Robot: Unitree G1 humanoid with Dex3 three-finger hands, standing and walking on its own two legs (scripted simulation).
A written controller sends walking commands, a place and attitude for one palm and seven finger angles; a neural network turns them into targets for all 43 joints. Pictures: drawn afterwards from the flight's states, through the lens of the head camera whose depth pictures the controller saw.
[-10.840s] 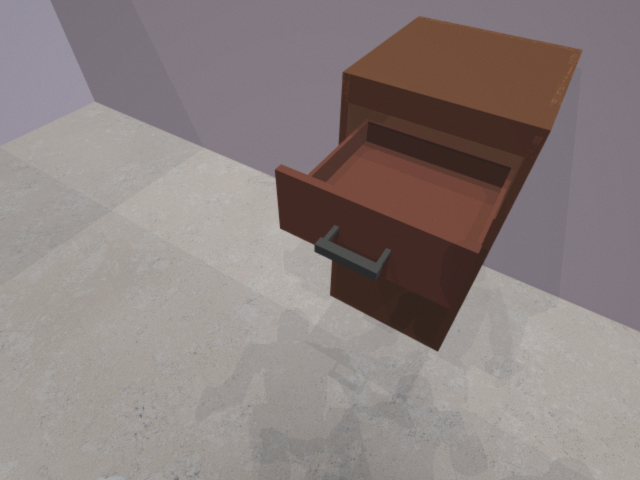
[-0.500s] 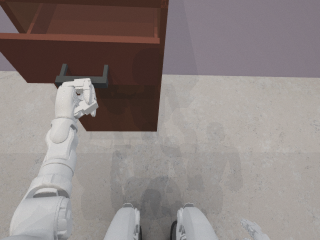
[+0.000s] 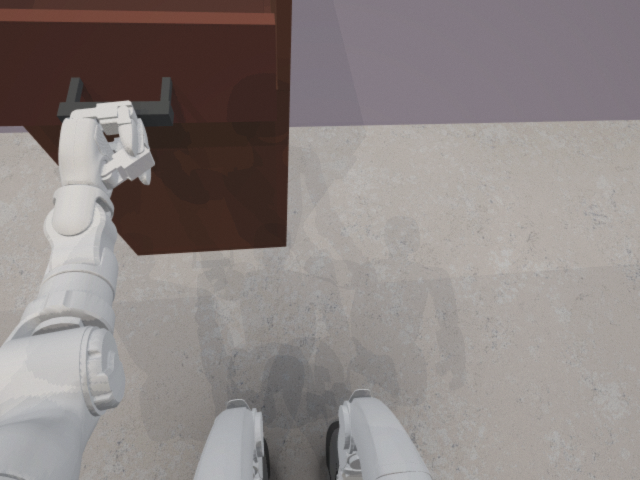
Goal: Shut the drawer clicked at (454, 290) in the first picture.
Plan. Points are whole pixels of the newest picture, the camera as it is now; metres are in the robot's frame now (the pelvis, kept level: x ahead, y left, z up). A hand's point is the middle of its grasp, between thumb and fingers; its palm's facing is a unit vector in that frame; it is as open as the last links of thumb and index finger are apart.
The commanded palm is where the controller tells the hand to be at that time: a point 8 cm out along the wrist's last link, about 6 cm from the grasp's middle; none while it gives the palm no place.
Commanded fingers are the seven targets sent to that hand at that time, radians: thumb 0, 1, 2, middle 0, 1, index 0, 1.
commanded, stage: push the drawer shut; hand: left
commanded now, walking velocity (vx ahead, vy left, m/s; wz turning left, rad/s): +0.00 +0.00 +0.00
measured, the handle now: (120, 100) +0.57 +0.22 +0.05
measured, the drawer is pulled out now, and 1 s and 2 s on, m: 0.07 0.00 0.00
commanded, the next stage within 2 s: pull the fist back off the drawer in 0.96 s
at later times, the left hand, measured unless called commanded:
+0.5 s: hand (141, 113) +0.56 +0.19 +0.05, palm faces +0.02 -1.00 -0.04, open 3.1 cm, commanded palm +0.56 +0.22 +0.05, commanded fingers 0.00 0.90 0.90 -1.40 -1.60 -1.40 -1.60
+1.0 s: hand (131, 99) +0.58 +0.20 +0.05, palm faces +0.03 -1.00 -0.04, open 3.3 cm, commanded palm +0.63 +0.20 +0.05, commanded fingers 0.00 0.90 0.90 -1.40 -1.60 -1.40 -1.60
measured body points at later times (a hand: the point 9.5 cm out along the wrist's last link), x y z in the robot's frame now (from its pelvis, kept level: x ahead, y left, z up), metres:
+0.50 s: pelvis +0.00 +0.01 -0.01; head +0.17 +0.04 +0.40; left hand +0.55 +0.24 +0.06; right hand -0.01 -0.25 -0.11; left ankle +0.03 +0.10 -0.63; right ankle +0.04 -0.11 -0.63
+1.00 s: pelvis -0.02 +0.01 -0.02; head +0.18 +0.06 +0.38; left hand +0.57 +0.26 +0.06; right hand -0.05 -0.24 -0.11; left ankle +0.03 +0.10 -0.63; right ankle +0.04 -0.11 -0.63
